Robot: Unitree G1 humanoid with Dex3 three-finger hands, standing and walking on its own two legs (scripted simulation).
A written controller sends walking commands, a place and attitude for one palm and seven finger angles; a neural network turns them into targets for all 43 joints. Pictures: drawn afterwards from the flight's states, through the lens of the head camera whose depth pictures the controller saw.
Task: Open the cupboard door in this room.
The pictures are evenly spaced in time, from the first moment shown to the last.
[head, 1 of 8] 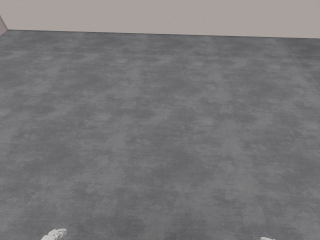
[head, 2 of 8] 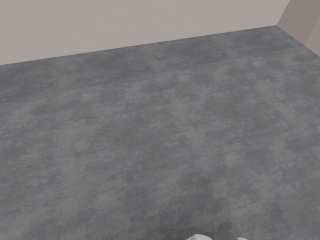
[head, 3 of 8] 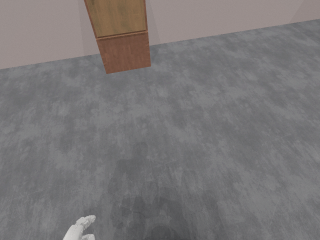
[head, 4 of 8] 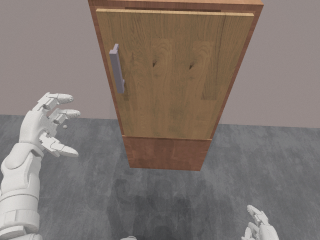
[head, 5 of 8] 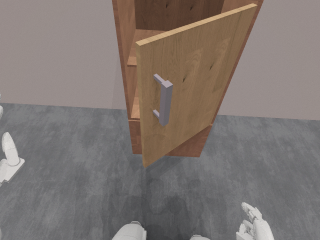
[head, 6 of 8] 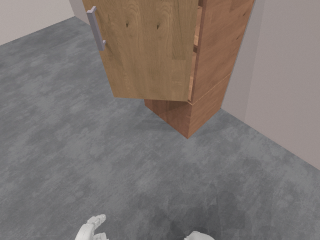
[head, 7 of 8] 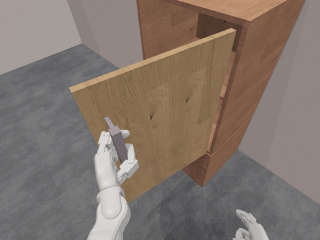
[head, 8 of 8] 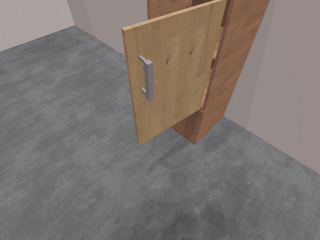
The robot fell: no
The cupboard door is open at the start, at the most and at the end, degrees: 0 82 80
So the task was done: yes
